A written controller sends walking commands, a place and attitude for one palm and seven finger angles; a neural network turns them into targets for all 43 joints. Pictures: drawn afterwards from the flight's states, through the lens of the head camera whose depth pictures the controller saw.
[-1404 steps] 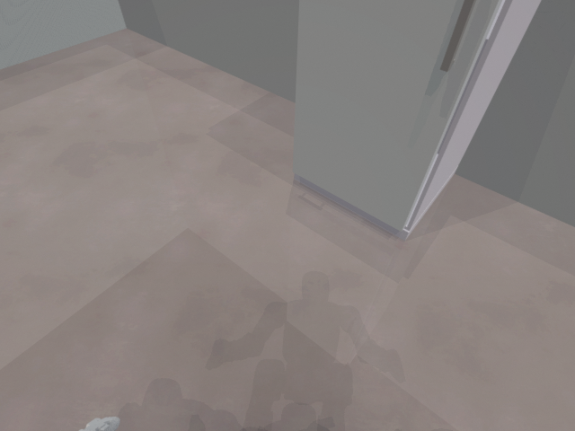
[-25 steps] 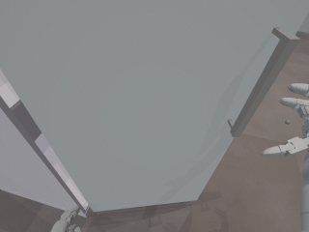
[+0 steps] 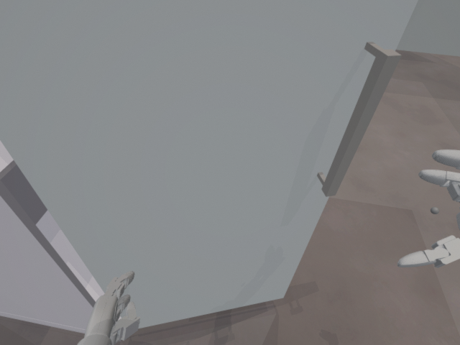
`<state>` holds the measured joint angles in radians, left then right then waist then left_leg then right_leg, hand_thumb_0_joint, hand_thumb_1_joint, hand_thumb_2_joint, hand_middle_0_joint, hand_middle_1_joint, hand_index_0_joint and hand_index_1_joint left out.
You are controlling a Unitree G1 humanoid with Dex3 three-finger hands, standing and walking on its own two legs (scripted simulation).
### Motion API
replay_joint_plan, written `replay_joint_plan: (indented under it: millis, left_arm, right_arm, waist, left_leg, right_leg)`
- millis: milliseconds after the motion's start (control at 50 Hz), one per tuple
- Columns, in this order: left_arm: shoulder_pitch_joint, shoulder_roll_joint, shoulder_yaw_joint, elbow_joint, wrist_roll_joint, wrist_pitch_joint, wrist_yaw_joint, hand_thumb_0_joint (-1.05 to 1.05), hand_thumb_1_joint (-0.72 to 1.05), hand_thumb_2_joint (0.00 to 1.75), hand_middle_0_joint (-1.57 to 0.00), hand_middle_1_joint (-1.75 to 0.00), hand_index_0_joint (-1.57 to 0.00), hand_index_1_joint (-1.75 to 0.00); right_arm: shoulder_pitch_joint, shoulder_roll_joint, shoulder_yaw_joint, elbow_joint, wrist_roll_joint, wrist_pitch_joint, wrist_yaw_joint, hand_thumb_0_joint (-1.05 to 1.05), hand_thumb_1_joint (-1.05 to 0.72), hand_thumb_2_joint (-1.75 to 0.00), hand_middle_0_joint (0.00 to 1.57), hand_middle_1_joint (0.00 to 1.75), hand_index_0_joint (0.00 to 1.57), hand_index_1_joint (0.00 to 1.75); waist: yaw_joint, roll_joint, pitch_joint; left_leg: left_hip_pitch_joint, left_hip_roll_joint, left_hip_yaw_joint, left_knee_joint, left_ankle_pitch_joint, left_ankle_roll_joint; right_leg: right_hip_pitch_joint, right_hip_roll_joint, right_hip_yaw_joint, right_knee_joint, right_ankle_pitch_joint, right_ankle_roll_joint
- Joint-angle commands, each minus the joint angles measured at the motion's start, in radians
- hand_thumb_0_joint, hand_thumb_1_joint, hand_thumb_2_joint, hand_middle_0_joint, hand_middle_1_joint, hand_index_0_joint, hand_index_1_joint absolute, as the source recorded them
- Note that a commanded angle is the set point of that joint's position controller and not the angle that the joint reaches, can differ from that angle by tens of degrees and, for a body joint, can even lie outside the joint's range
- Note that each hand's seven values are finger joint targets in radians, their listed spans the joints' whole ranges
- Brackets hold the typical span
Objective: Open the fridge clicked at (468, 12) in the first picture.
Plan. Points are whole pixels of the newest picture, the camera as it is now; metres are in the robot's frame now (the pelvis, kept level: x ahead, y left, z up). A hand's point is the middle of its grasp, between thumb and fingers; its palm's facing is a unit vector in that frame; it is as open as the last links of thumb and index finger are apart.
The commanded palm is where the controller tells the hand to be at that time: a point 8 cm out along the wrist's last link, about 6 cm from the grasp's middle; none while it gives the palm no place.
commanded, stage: draw the hand back to the body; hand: right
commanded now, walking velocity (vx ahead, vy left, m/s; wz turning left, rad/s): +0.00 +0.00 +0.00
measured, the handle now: (347, 130) +0.43 -0.20 +0.19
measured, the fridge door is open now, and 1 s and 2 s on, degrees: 68 68 68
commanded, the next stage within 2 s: step back with the hand held close in 1.64 s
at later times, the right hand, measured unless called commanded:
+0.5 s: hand (448, 235) +0.22 -0.27 +0.18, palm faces +0.10 +0.99 -0.07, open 14.7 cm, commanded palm +0.19 -0.31 +0.19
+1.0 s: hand (459, 243) +0.21 -0.29 +0.17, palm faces +0.47 +0.82 -0.32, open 11.4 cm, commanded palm +0.16 -0.32 +0.18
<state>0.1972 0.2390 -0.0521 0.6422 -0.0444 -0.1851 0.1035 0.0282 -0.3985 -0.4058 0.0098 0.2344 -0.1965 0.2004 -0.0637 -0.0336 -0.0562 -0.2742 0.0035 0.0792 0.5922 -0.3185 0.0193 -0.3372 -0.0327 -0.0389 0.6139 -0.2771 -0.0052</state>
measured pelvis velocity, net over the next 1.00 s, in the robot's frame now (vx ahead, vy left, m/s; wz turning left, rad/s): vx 0.01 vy -0.02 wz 0.01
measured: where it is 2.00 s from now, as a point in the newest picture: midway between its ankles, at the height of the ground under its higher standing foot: outside the picture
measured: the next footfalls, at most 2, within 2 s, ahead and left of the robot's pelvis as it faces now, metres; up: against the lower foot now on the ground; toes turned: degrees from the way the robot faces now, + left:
none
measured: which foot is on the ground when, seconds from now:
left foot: down 0.00-1.00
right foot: down 0.00-1.00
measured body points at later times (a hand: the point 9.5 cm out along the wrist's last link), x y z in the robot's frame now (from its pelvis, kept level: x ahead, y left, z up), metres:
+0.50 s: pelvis +0.00 -0.01 +0.00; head -0.04 +0.01 +0.45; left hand +0.21 +0.22 -0.04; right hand +0.21 -0.33 +0.18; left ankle +0.00 +0.11 -0.73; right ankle +0.03 -0.12 -0.73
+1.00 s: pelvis +0.01 -0.02 +0.01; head -0.02 -0.01 +0.46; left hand +0.18 +0.20 -0.07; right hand +0.18 -0.33 +0.19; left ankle +0.00 +0.11 -0.73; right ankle +0.03 -0.12 -0.73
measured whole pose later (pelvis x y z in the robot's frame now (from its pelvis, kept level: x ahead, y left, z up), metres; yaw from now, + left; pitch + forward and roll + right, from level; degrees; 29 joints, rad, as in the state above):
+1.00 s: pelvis +0.01 -0.02 +0.01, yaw +1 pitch -5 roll +0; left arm 0.22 0.22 -0.04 0.69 -0.01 -0.18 0.08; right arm 0.35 -0.35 -0.33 -0.30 0.08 -0.09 -0.11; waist -0.07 -0.04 0.01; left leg -0.10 0.03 0.06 0.45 -0.27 -0.01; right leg -0.16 0.00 -0.06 0.47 -0.23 -0.03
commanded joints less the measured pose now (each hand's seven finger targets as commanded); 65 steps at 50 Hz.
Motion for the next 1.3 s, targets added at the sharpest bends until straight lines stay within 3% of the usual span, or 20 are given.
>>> replay_joint_plan:
  millis: [0, 40, 60, 80, 180, 240, 300, 340, 420, 540, 560, 580, 600, 620, 680, 700, 860, 900, 1120, 1280]
  left_arm:
    - [-0.119, 0.120, 0.042, -0.136, 0.001, -0.071, 0.016, 0.00, 0.90, 0.90, -0.20, -0.30, -0.20, -0.30]
    - [-0.111, 0.121, 0.045, -0.135, 0.004, -0.081, 0.017, 0.00, 0.90, 0.90, -0.20, -0.30, -0.20, -0.30]
    - [-0.118, 0.137, 0.036, -0.132, -0.024, -0.089, 0.030, 0.00, 0.90, 0.90, -0.20, -0.30, -0.20, -0.30]
    - [-0.136, 0.131, 0.031, -0.149, -0.037, -0.094, 0.042, 0.00, 0.90, 0.90, -0.20, -0.30, -0.20, -0.30]
    - [-0.150, 0.138, 0.010, -0.168, -0.044, -0.123, 0.057, 0.00, 0.90, 0.90, -0.20, -0.30, -0.20, -0.30]
    - [-0.146, 0.131, 0.011, -0.186, -0.037, -0.134, 0.034, 0.00, 0.90, 0.90, -0.20, -0.30, -0.20, -0.30]
    - [-0.153, 0.125, 0.012, -0.192, -0.036, -0.142, 0.015, 0.00, 0.90, 0.90, -0.20, -0.30, -0.20, -0.30]
    - [-0.137, 0.136, 0.018, -0.186, -0.039, -0.142, 0.011, 0.00, 0.90, 0.90, -0.20, -0.30, -0.20, -0.30]
    - [-0.141, 0.138, 0.022, -0.196, -0.042, -0.147, 0.011, 0.00, 0.90, 0.90, -0.20, -0.30, -0.20, -0.30]
    - [-0.138, 0.134, 0.016, -0.184, -0.032, -0.169, 0.027, 0.00, 0.90, 0.90, -0.20, -0.30, -0.20, -0.30]
    - [-0.135, 0.119, 0.032, -0.174, 0.017, -0.162, 0.008, 0.00, 0.90, 0.90, -0.20, -0.30, -0.20, -0.30]
    - [-0.128, 0.117, 0.033, -0.149, 0.021, -0.160, 0.003, 0.00, 0.90, 0.90, -0.20, -0.30, -0.20, -0.30]
    - [-0.129, 0.123, 0.041, -0.138, 0.021, -0.145, -0.001, 0.00, 0.90, 0.90, -0.20, -0.30, -0.20, -0.30]
    - [-0.120, 0.114, 0.042, -0.133, 0.020, -0.133, -0.004, 0.00, 0.90, 0.90, -0.20, -0.30, -0.20, -0.30]
    - [-0.124, 0.113, 0.051, -0.133, 0.028, -0.110, -0.009, 0.00, 0.90, 0.90, -0.20, -0.30, -0.20, -0.30]
    - [-0.123, 0.118, 0.054, -0.125, 0.032, -0.103, -0.008, 0.00, 0.90, 0.90, -0.20, -0.30, -0.20, -0.30]
    - [-0.139, 0.106, 0.061, -0.122, 0.039, -0.074, -0.009, 0.00, 0.90, 0.90, -0.20, -0.30, -0.20, -0.30]
    - [-0.144, 0.112, 0.065, -0.121, 0.040, -0.063, -0.011, 0.00, 0.90, 0.90, -0.20, -0.30, -0.20, -0.30]
    - [-0.136, 0.104, 0.073, -0.141, 0.040, -0.031, -0.019, 0.00, 0.90, 0.90, -0.20, -0.30, -0.20, -0.30]
    - [-0.133, 0.099, 0.072, -0.148, 0.041, -0.024, -0.016, 0.00, 0.90, 0.90, -0.20, -0.30, -0.20, -0.30]
  right_arm:
    - [-0.301, -0.245, -0.079, -0.248, 0.021, -0.065, 0.002, 0.00, 0.55, -0.20, 0.25, 1.15, 0.25, 1.15]
    - [-0.277, -0.243, -0.082, -0.245, 0.024, -0.062, 0.004, 0.00, 0.55, -0.20, 0.25, 1.15, 0.25, 1.15]
    - [-0.216, -0.238, -0.071, -0.103, 0.104, 0.053, 0.074, 0.00, 0.55, -0.20, 0.25, 1.15, 0.25, 1.15]
    - [-0.283, -0.238, -0.055, -0.190, 0.122, 0.104, 0.114, 0.00, 0.55, -0.20, 0.25, 1.15, 0.25, 1.15]
    - [-0.283, -0.348, -0.135, -0.207, 0.160, 0.303, 0.216, 0.00, 0.55, -0.20, 0.25, 1.15, 0.25, 1.15]
    - [-0.196, -0.369, -0.212, -0.259, 0.185, 0.312, 0.226, 0.00, 0.55, -0.20, 0.25, 1.15, 0.25, 1.15]
    - [-0.118, -0.292, -0.189, -0.275, 0.203, 0.302, 0.216, 0.00, 0.55, -0.20, 0.25, 1.15, 0.25, 1.15]
    - [-0.081, -0.286, -0.187, -0.250, 0.203, 0.317, 0.210, 0.00, 0.55, -0.20, 0.25, 1.15, 0.25, 1.15]
    - [-0.067, -0.253, -0.135, -0.326, 0.180, 0.349, 0.200, 0.00, 0.55, -0.20, 0.25, 1.15, 0.25, 1.15]
    - [-0.106, -0.289, -0.160, -0.436, 0.169, 0.311, 0.175, 0.00, 0.37, -0.29, 0.24, 1.04, 0.24, 1.04]
    - [-0.156, -0.350, -0.155, -0.558, -0.021, 0.205, -0.041, 0.00, 0.33, -0.31, 0.24, 1.02, 0.24, 1.02]
    - [-0.024, -0.213, -0.094, -0.430, -0.030, 0.182, -0.128, 0.00, 0.30, -0.32, 0.24, 1.00, 0.24, 1.00]
    - [0.020, -0.174, -0.067, -0.447, -0.053, 0.159, -0.181, 0.00, 0.26, -0.34, 0.24, 0.98, 0.24, 0.98]
    - [0.050, -0.152, -0.043, -0.446, -0.073, 0.137, -0.216, 0.00, 0.22, -0.36, 0.24, 0.96, 0.24, 0.96]
    - [0.071, -0.164, -0.043, -0.509, -0.111, 0.083, -0.279, 0.00, 0.12, -0.41, 0.24, 0.89, 0.24, 0.89]
    - [0.094, -0.161, -0.039, -0.492, -0.118, 0.074, -0.291, 0.00, 0.08, -0.43, 0.23, 0.87, 0.23, 0.87]
    - [0.144, -0.150, -0.024, -0.532, -0.154, 0.034, -0.330, 0.00, -0.21, -0.57, 0.22, 0.70, 0.22, 0.70]
    - [0.181, -0.154, -0.040, -0.526, -0.153, 0.032, -0.328, 0.00, -0.28, -0.60, 0.22, 0.66, 0.22, 0.66]
    - [0.294, -0.141, -0.046, -0.554, -0.155, 0.034, -0.322, 0.00, -0.68, -0.80, 0.21, 0.43, 0.21, 0.43]
    - [0.294, -0.141, -0.043, -0.590, -0.157, 0.043, -0.326, 0.00, -0.90, -0.90, 0.20, 0.30, 0.20, 0.30]
  waist:
    - [0.021, -0.053, -0.097]
    - [0.019, -0.050, -0.129]
    - [0.020, -0.040, -0.148]
    - [0.018, -0.045, -0.147]
    - [0.004, -0.044, -0.121]
    - [-0.013, -0.011, -0.149]
    - [-0.016, -0.038, -0.117]
    - [-0.006, -0.005, -0.080]
    - [0.001, -0.053, -0.046]
    - [0.003, -0.061, -0.076]
    - [-0.020, -0.058, 0.028]
    - [0.008, -0.009, 0.078]
    - [-0.005, 0.003, 0.069]
    - [0.005, -0.025, 0.048]
    - [-0.003, -0.090, -0.030]
    - [-0.003, -0.050, -0.024]
    - [-0.007, -0.049, -0.011]
    - [-0.015, -0.008, -0.005]
    - [-0.018, -0.036, 0.001]
    - [-0.013, -0.042, 0.009]
  left_leg:
    - [-0.058, -0.011, -0.055, -0.126, 0.106, -0.004]
    - [-0.056, -0.011, -0.053, -0.120, 0.111, -0.005]
    - [0.010, 0.000, -0.056, -0.143, 0.107, -0.005]
    - [0.018, 0.002, -0.052, -0.157, 0.113, -0.011]
    - [0.047, 0.007, -0.052, -0.177, 0.164, -0.011]
    - [0.076, 0.009, -0.051, -0.161, 0.256, -0.010]
    - [0.062, 0.008, -0.052, -0.159, 0.260, -0.007]
    - [0.026, 0.006, -0.041, -0.164, 0.220, -0.014]
    - [-0.008, 0.007, -0.039, -0.171, 0.159, -0.013]
    - [0.005, 0.000, -0.026, -0.174, 0.122, -0.007]
    - [-0.022, 0.007, -0.062, -0.240, 0.087, -0.003]
    - [-0.048, 0.017, -0.047, -0.243, 0.053, -0.001]
    - [-0.025, 0.024, -0.051, -0.254, 0.043, 0.002]
    - [-0.014, 0.030, -0.053, -0.239, 0.033, 0.000]
    - [0.043, 0.033, -0.057, -0.216, 0.057, 0.002]
    - [0.058, 0.033, -0.055, -0.222, 0.073, 0.002]
    - [0.093, 0.028, -0.047, -0.219, 0.126, 0.004]
    - [0.114, 0.026, -0.043, -0.226, 0.141, 0.006]
    - [0.124, 0.027, -0.045, -0.237, 0.196, 0.003]
    - [0.118, 0.026, -0.047, -0.248, 0.193, 0.001]
  right_leg:
    - [0.122, 0.025, 0.035, -0.084, 0.080, -0.021]
    - [0.131, 0.029, 0.039, -0.081, 0.085, -0.020]
    - [0.132, 0.020, 0.048, -0.115, 0.045, -0.020]
    - [0.150, 0.021, 0.050, -0.123, 0.049, -0.025]
    - [0.178, 0.022, 0.065, -0.137, 0.110, -0.034]
    - [0.191, 0.022, 0.064, -0.117, 0.189, -0.030]
    - [0.193, 0.018, 0.057, -0.109, 0.189, -0.022]
    - [0.175, 0.016, 0.058, -0.115, 0.153, -0.022]
    - [0.178, 0.016, 0.061, -0.125, 0.113, -0.027]
    - [0.212, 0.015, 0.081, -0.138, 0.101, -0.027]
    - [0.141, 0.019, 0.071, -0.142, 0.079, -0.022]
    - [0.141, 0.009, 0.067, -0.154, 0.032, -0.012]
    - [0.149, 0.007, 0.066, -0.163, 0.018, -0.016]
    - [0.164, 0.000, 0.061, -0.168, -0.001, -0.015]
    - [0.204, 0.003, 0.057, -0.198, 0.002, -0.020]
    - [0.200, 0.000, 0.055, -0.200, 0.022, -0.025]
    - [0.236, -0.009, 0.062, -0.235, 0.098, -0.022]
    - [0.226, -0.012, 0.063, -0.241, 0.124, -0.021]
    - [0.252, -0.015, 0.043, -0.233, 0.192, -0.018]
    - [0.260, -0.009, 0.041, -0.231, 0.188, -0.019]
